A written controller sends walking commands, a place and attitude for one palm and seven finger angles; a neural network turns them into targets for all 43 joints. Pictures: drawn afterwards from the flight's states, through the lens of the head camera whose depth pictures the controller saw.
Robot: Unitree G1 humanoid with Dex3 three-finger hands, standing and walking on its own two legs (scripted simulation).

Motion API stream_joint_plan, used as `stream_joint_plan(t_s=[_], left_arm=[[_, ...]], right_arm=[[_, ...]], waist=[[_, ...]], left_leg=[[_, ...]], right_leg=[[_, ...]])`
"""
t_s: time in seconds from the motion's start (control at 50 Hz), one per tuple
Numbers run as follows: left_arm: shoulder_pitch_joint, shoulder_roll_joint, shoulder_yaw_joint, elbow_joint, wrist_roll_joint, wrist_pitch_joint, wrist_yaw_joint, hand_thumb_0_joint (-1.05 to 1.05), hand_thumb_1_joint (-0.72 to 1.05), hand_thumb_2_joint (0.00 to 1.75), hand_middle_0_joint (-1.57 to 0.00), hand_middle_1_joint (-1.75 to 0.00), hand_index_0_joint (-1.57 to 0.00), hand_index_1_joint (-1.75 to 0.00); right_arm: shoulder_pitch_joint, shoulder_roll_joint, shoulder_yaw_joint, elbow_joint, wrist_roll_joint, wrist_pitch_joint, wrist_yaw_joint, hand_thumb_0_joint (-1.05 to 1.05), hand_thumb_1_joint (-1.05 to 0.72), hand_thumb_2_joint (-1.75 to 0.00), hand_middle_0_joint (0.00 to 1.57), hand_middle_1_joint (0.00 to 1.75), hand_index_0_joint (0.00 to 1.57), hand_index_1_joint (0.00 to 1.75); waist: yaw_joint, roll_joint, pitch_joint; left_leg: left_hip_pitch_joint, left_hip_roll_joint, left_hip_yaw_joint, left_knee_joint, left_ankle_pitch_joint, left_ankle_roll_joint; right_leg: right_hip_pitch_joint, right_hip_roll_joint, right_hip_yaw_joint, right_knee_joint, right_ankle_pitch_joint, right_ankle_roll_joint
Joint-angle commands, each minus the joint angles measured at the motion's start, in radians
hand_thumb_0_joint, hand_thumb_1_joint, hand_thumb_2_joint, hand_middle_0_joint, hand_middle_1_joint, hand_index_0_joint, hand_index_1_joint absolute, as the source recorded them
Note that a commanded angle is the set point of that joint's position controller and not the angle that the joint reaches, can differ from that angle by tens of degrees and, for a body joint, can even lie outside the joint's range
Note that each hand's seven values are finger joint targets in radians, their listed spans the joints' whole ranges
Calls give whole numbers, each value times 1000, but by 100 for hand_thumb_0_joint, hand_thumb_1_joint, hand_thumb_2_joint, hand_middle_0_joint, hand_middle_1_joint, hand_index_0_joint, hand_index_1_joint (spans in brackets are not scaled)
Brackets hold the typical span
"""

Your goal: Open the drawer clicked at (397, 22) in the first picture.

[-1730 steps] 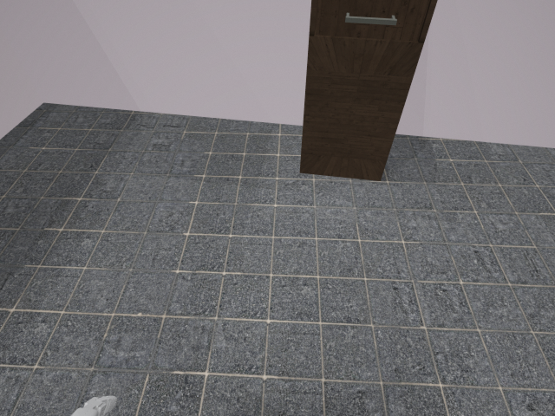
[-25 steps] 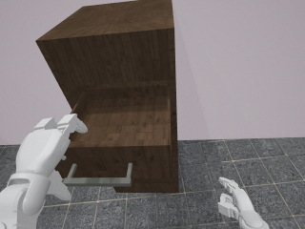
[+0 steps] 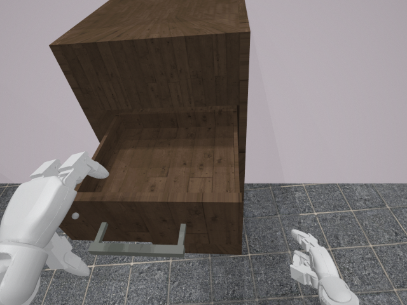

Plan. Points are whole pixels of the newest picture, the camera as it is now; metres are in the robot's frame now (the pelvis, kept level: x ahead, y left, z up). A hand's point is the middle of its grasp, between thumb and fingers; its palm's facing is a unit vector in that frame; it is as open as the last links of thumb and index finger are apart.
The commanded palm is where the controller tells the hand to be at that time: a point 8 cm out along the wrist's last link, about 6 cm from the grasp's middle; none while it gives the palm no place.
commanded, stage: draw the hand back to the body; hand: left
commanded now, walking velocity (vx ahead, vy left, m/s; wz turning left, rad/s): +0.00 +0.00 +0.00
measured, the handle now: (139, 239) +0.22 +0.17 +0.04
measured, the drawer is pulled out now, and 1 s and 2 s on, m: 0.29 0.29 0.29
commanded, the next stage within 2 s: step back with the hand held close in 0.96 s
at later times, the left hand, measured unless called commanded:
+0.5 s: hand (88, 186) +0.22 +0.20 +0.20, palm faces +0.34 -0.83 -0.44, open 11.0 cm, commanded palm +0.16 +0.26 +0.23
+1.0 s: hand (81, 189) +0.21 +0.20 +0.21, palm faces +0.42 -0.81 -0.41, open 7.6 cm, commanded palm +0.15 +0.25 +0.23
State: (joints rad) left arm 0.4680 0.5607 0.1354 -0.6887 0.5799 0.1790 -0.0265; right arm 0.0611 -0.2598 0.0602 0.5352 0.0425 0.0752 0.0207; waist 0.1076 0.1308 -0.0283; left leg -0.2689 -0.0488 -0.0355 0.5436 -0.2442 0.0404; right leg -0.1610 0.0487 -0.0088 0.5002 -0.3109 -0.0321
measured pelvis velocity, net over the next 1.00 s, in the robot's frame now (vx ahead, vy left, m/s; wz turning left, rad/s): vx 0.03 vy -0.03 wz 0.01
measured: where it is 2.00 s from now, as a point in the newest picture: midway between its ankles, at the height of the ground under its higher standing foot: outside the picture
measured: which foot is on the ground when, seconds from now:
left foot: down 0.00-1.00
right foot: down 0.00-1.00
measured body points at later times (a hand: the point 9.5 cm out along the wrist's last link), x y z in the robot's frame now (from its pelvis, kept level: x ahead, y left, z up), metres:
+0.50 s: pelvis +0.03 -0.01 +0.00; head +0.02 -0.03 +0.45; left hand +0.20 +0.24 +0.23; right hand +0.21 -0.24 -0.09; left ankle +0.03 +0.09 -0.73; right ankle -0.03 -0.10 -0.73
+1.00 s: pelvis +0.03 -0.03 +0.00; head +0.01 -0.06 +0.45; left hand +0.18 +0.25 +0.23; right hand +0.23 -0.24 -0.08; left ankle +0.03 +0.09 -0.73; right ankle -0.03 -0.10 -0.73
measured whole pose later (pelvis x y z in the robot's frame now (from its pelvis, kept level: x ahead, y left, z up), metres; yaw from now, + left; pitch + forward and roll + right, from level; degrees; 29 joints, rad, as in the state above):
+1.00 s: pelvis +0.03 -0.03 +0.00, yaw +1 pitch -2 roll +0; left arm 0.50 0.37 0.35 -0.58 -0.10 -0.11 0.10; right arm 0.15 -0.22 0.03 0.61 0.03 -0.06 -0.06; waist 0.05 0.08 -0.01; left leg -0.19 -0.02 -0.06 0.49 -0.26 0.01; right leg -0.07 0.07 -0.03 0.42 -0.31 -0.07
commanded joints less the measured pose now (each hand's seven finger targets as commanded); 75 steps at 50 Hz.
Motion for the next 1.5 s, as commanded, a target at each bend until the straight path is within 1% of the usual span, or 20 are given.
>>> stream_joint_plan(t_s=[0.0, 0.02, 0.08, 0.1, 0.16, 0.28, 0.36, 0.38, 0.6, 0.74, 0.98, 1.04, 1.06, 1.08, 1.12, 1.16, 1.18, 1.3, 1.38, 1.48], left_arm=[[4, -97, 157, -117, -561, -241, 117, 0, -40, 34, -29, -113, -29, -113], [1, -75, 196, -183, -617, -259, 126, 0, -36, 36, -29, -111, -29, -111], [-109, 27, 283, -305, -637, -328, 171, 0, -26, 40, -28, -104, -28, -104], [-62, -34, 242, -299, -633, -343, 171, 0, -22, 42, -28, -102, -28, -102], [-48, -61, 229, -243, -646, -347, 162, 0, -12, 47, -27, -95, -27, -95], [-17, -71, 251, -140, -658, -353, 148, 0, 9, 55, -26, -82, -26, -82], [5, -32, 297, -174, -664, -369, 150, 0, 23, 62, -25, -73, -25, -73], [3, -21, 306, -186, -665, -369, 151, 0, 27, 63, -25, -70, -25, -70], [1, -16, 353, -62, -673, -357, 157, 0, 65, 80, -22, -46, -22, -46], [-16, -26, 328, -77, -679, -353, 149, 0, 90, 90, -20, -30, -20, -30], [-57, -11, 341, -87, -685, -352, 150, 0, 90, 90, -20, -30, -20, -30], [-28, -18, 341, -51, -686, -353, 149, 0, 90, 90, -20, -30, -20, -30], [-195, 167, 515, -175, -676, -399, 156, 0, 90, 90, -20, -30, -20, -30], [-210, 166, 516, -136, -672, -422, 154, 0, 90, 90, -20, -30, -20, -30], [-46, 42, 419, -22, -662, -409, 139, 0, 90, 90, -20, -30, -20, -30], [27, 9, 397, -4, -657, -403, 130, 0, 90, 90, -20, -30, -20, -30], [43, -1, 383, -37, -657, -408, 129, 0, 90, 90, -20, -30, -20, -30], [151, 65, 450, -201, -658, -419, 147, 0, 90, 90, -20, -30, -20, -30], [154, 126, 506, -291, -662, -434, 170, 0, 90, 90, -20, -30, -20, -30], [155, 108, 512, -259, -656, -448, 180, 0, 90, 90, -20, -30, -20, -30]], right_arm=[[-79, -22, -23, -171, -16, -193, -49, 0, -90, -90, 20, 30, 20, 30], [-62, -31, -31, -164, -13, -191, -59, 0, -90, -90, 20, 30, 20, 30], [-60, -47, -32, -146, -25, -245, -84, 0, -90, -90, 20, 30, 20, 30], [-42, -26, -23, -146, -34, -253, -83, 0, -90, -90, 20, 30, 20, 30], [-27, -29, -28, -127, -23, -258, -73, 0, -90, -90, 20, 30, 20, 30], [-30, -42, -50, -103, -23, -244, -72, 0, -90, -90, 20, 30, 20, 30], [-32, -44, -61, -110, -18, -232, -78, 0, -90, -90, 20, 30, 20, 30], [-38, -46, -62, -106, -17, -233, -81, 0, -90, -90, 20, 30, 20, 30], [-27, -45, -78, -72, -8, -201, -90, 0, -90, -90, 20, 30, 20, 30], [-44, -47, -76, -89, -9, -194, -90, 0, -90, -90, 20, 30, 20, 30], [-56, -44, -69, -92, -9, -192, -92, 0, -90, -90, 20, 30, 20, 30], [-57, -44, -72, -91, -10, -188, -91, 0, -90, -90, 20, 30, 20, 30], [10, -66, -78, -127, -6, -177, -84, 0, -90, -90, 20, 30, 20, 30], [23, -55, -80, -102, -9, -174, -84, 0, -90, -90, 20, 30, 20, 30], [-4, -52, -86, -99, -9, -161, -85, 0, -90, -90, 20, 30, 20, 30], [-4, -67, -95, -108, -4, -147, -81, 0, -90, -90, 20, 30, 20, 30], [-8, -76, -96, -112, -5, -147, -81, 0, -90, -90, 20, 30, 20, 30], [-6, -73, -112, -137, -4, -113, -83, 0, -90, -90, 20, 30, 20, 30], [0, -81, -119, -143, -4, -127, -98, 0, -90, -90, 20, 30, 20, 30], [18, -87, -120, -134, -15, -161, -102, 0, -90, -90, 20, 30, 20, 30]], waist=[[-72, -180, 0], [-64, -205, -34], [-48, -35, -81], [-42, -22, -98], [-52, 42, -36], [-53, -71, -17], [-47, -106, -99], [-47, -62, -111], [-63, -90, -46], [-57, -90, -71], [-55, -59, -39], [-54, -107, -40], [-87, -148, 37], [-96, -132, 24], [-107, -222, -8], [-108, -185, -84], [-108, -100, -110], [-108, -129, -182], [-108, -56, -183], [-107, 51, -129]], left_leg=[[198, 91, -45, -87, 37, -7], [192, 96, -54, -105, 64, -13], [185, 86, -46, -99, 78, -24], [180, 77, -46, -101, 104, -22], [164, 84, -43, -99, 159, -31], [149, 85, -37, -89, 205, -23], [182, 84, -21, -72, 252, -17], [187, 83, -18, -68, 265, -19], [191, 73, -3, -54, 273, -16], [206, 70, -1, -59, 273, -9], [197, 66, -5, -70, 214, -14], [195, 68, -7, -75, 198, -9], [126, 82, -51, -20, 190, 14], [125, 78, -57, 9, 176, 3], [125, 76, -38, 37, 233, 7], [118, 82, -24, 35, 308, 11], [132, 89, -20, 14, 365, 14], [88, 128, -60, -8, 427, 12], [43, 151, -106, -35, 338, 8], [-116, 212, -194, -186, 77, 29]], right_leg=[[-132, -23, -30, -100, 56, -6], [-98, -42, -32, -107, 74, 1], [-57, -54, 0, -100, 97, -3], [-44, -58, -13, -100, 116, -9], [-46, -63, -16, -103, 161, -14], [-28, -60, -24, -113, 232, -8], [5, -70, -17, -111, 308, -1], [13, -72, -11, -112, 322, -4], [-24, -73, -16, -134, 389, 9], [-6, -78, -11, -135, 399, 12], [-17, -79, -1, -169, 329, 9], [-19, -78, -5, -171, 311, 13], [-112, -140, 115, -232, 424, 24], [-109, -182, 129, -225, 490, 2], [-85, -189, 105, -200, 607, 30], [-18, -192, 69, -151, 672, 55], [-10, -187, 57, -133, 670, 57], [-8, -163, 35, -94, 478, 21], [-47, -159, 51, -78, 339, 0], [-19, -78, 9, 12, 80, 19]])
